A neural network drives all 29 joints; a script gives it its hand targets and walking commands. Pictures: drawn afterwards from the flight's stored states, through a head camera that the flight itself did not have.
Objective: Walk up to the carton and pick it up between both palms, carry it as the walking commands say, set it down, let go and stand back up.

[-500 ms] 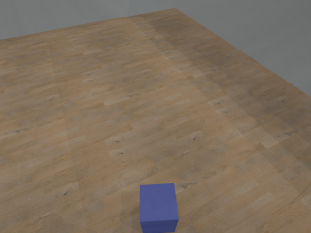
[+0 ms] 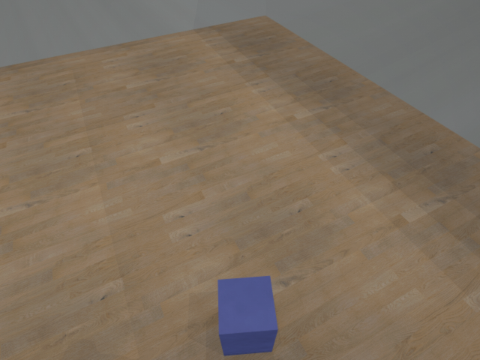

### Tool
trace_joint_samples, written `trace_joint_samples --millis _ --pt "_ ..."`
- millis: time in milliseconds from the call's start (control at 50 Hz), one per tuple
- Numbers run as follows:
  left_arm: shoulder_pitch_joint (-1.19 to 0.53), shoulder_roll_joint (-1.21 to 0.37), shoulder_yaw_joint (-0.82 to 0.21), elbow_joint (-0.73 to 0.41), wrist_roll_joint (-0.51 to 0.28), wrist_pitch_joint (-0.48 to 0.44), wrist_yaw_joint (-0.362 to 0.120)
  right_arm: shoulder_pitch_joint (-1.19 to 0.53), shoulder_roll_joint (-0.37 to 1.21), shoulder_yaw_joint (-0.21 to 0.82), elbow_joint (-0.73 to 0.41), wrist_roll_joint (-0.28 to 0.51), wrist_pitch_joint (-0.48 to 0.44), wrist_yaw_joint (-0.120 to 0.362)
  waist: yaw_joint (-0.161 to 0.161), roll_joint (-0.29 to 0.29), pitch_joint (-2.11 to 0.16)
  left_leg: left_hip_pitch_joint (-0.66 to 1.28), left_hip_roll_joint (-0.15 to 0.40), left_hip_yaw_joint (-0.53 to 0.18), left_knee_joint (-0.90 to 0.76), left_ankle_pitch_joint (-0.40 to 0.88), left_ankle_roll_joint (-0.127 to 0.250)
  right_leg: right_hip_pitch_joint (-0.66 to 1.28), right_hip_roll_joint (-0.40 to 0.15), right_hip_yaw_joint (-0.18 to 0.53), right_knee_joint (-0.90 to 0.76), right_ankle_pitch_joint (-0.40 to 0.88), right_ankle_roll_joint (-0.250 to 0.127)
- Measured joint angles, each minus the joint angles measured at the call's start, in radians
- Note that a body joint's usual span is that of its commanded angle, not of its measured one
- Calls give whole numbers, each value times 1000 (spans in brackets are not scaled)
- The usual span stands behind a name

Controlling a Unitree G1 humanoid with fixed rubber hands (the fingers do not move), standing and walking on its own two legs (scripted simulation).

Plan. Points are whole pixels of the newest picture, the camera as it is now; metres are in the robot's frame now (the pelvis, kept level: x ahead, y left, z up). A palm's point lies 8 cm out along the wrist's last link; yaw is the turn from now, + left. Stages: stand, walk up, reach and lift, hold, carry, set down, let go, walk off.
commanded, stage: walk up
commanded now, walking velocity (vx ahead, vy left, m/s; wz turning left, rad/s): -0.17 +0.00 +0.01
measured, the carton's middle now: (246, 317) +0.40 +0.02 -0.62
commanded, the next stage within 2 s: none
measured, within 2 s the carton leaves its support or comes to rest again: neither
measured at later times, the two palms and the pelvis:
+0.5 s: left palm out of the picture -0.07 +0.22 -0.10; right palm out of the picture +0.01 -0.26 -0.13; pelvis -0.03 -0.03 +0.02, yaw +0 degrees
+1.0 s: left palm out of the picture -0.03 +0.28 -0.12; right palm out of the picture +0.01 -0.18 -0.12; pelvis -0.01 +0.04 +0.02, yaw +0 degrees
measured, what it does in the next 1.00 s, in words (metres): steps on the spot: right foot, then left foot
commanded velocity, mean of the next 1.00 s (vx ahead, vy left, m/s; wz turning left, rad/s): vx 0.04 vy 0.03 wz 0.03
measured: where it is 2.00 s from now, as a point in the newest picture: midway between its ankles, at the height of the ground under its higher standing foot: outside the picture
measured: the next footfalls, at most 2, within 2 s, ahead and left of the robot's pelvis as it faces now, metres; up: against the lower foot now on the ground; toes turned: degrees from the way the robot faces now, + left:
right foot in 0.16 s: -0.03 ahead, -0.12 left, +0.00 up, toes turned -4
left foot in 0.68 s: +0.02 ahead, +0.15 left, +0.00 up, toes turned +0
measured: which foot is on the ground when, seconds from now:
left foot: down 0.00-0.16, up 0.18-0.66, down 0.68-1.00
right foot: up 0.00-0.14, down 0.16-0.68, up 0.70-0.90, down 0.92-1.00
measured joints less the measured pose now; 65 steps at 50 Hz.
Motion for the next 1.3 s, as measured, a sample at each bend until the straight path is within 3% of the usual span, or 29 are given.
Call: trace_joint_samples --millis 40,80,160,220,320,440,600,660,720,760,840,900,980,1040,1300 --pt "1 0 0 -2 0 1 0 -7 0 0 0 0 0 -3 1 10 -1 -1 0 0 -38 33 0 5 3 2 31 -2 0" --pt "5 1 0 -1 0 1 0 -20 2 0 -1 0 0 -3 2 18 -2 -5 0 3 -74 64 0 37 2 1 -42 -3 0" --pt "39 0 -3 26 0 -13 0 -37 13 1 -1 0 0 6 2 31 -1 -9 -3 13 -107 84 0 201 2 -21 -430 21 -3" --pt "80 -4 -14 63 0 -16 0 -19 26 1 0 0 3 20 2 32 -1 -16 -15 -18 -5 -41 0 231 5 -22 -492 115 -35" --pt "99 -4 -24 85 0 -45 0 11 18 0 0 0 4 31 1 20 -1 -9 -33 -77 163 -51 0 240 3 -13 -601 187 -53" --pt "87 -4 -24 90 0 -92 1 27 13 0 1 0 4 17 0 19 -1 82 -35 -100 29 -121 0 209 0 -34 -607 192 -56" --pt "98 -4 -17 96 0 -85 13 -68 12 0 1 0 3 14 0 -13 1 54 -56 -99 76 -194 0 203 -44 -31 -561 172 -25" --pt "84 -4 -16 96 0 -79 12 -63 12 0 1 0 -16 19 -1 -14 -2 88 -55 -94 -68 -181 0 197 -55 -43 -518 145 -7" --pt "72 -5 -15 97 0 -60 7 -21 25 0 2 0 -25 19 -1 -18 -3 99 -58 -94 -85 -47 0 165 -55 -37 -391 62 -7" --pt "66 -4 -15 98 0 -55 7 2 45 1 2 0 -26 12 0 -28 -4 122 -60 -79 -118 -24 -1 139 -51 -15 -362 60 -7" --pt "45 -4 -15 98 0 -55 0 46 71 0 3 0 -35 12 1 -30 -5 153 -60 -72 -180 -12 0 133 -44 -11 -381 59 -7" --pt "37 -4 -15 100 0 -55 0 55 78 0 3 0 -36 8 1 -29 -5 155 -62 -62 -184 -14 0 155 -41 -10 -499 77 -7" --pt "30 -4 -17 114 0 -56 0 59 80 0 3 0 -39 2 1 -18 -5 161 -63 -61 -170 -29 0 191 -41 -14 -590 243 3" --pt "24 -4 -17 116 0 -62 0 57 71 0 3 0 -40 1 1 -7 -7 165 -62 -79 -170 -30 0 208 -41 -33 -597 228 23" --pt "23 -4 -26 133 0 -65 0 46 37 0 3 0 -43 5 1 18 -6 146 -62 -104 -111 -53 0 211 -43 -58 -561 203 24"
